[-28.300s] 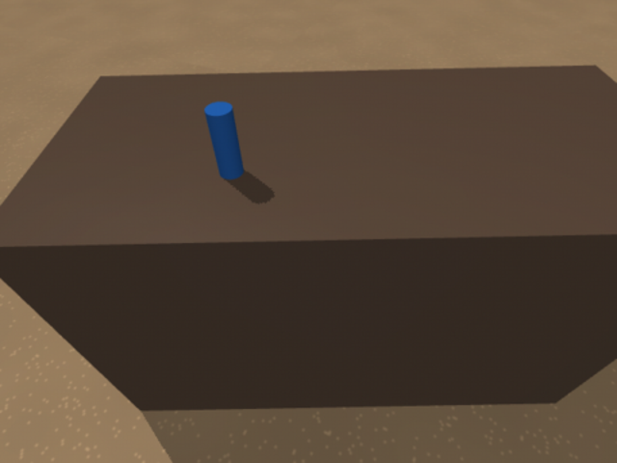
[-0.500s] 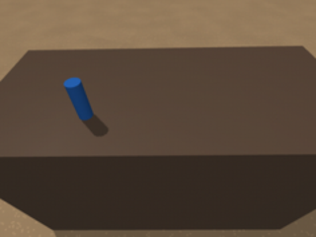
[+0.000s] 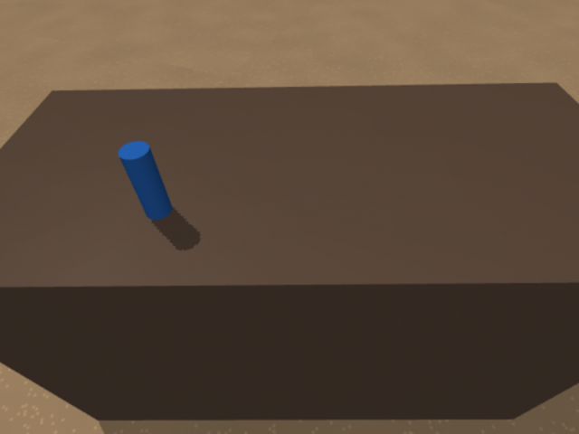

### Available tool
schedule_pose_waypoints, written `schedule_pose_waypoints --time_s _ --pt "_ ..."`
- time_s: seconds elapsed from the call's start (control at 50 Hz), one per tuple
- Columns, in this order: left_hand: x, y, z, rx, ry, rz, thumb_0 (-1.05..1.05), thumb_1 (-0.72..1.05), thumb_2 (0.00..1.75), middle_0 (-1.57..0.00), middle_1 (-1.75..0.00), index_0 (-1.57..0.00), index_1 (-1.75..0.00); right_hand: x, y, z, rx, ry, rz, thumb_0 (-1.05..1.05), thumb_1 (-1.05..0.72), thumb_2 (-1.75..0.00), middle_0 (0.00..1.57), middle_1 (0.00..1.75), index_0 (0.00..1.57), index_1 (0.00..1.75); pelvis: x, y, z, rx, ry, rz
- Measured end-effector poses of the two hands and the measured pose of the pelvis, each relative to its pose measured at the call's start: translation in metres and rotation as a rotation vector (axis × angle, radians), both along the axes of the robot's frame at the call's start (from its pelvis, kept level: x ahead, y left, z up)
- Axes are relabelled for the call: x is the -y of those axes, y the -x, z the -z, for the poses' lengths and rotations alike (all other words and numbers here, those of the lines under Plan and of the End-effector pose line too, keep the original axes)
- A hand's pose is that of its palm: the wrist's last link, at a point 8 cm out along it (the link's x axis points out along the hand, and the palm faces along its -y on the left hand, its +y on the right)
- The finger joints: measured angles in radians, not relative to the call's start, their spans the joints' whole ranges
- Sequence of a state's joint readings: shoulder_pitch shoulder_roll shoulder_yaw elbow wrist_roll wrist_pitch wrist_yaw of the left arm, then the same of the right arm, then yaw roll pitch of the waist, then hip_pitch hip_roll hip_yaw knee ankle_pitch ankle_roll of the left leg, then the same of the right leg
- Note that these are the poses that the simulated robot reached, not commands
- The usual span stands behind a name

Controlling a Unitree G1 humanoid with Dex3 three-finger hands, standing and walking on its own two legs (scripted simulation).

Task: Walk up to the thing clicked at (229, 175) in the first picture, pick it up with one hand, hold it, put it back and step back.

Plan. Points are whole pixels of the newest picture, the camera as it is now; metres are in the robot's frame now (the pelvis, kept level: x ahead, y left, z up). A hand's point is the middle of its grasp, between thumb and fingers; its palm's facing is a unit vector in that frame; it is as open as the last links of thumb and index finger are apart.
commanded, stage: stand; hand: left
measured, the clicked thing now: (147, 182) +0.50 +0.25 +0.08
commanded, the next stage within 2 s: step back in 0.94 s
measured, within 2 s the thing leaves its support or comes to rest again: neither
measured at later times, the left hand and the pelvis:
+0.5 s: hand out of the picture +0.06 +0.26 -0.15, palm faces -0.02 -0.93 -0.36, open 7.4 cm; pelvis +0.00 +0.00 +0.00, yaw +0 degrees
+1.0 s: hand out of the picture +0.07 +0.26 -0.16, palm faces +0.00 -0.94 -0.35, open 7.4 cm; pelvis -0.01 +0.00 +0.00, yaw +0 degrees
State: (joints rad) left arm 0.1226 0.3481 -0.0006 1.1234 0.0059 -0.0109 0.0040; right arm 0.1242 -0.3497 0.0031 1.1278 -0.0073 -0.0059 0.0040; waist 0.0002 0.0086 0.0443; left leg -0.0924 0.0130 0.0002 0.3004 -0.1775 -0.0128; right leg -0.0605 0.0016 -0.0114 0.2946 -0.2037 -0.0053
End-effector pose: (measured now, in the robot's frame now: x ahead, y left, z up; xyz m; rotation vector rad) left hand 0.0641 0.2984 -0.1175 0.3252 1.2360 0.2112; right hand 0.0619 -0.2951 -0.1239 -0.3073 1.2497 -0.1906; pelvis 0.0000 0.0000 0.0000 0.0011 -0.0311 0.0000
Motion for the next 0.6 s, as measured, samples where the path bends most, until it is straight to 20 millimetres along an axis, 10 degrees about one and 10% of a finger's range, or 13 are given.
schedule_pose_waypoints --time_s 0.6 --pt "-0.001 0.008 0.0 -0.016 -0.001 -0.003 0.01 0.9 0.9 -0.21 -0.3 -0.2 -0.3 0.0 0.008 0.001 -0.019 -0.003 0.003 0.0 -0.9 -0.9 0.2 0.3 0.2 0.29 0.0 0.003 0.0 -0.003 0.0 -0.002"
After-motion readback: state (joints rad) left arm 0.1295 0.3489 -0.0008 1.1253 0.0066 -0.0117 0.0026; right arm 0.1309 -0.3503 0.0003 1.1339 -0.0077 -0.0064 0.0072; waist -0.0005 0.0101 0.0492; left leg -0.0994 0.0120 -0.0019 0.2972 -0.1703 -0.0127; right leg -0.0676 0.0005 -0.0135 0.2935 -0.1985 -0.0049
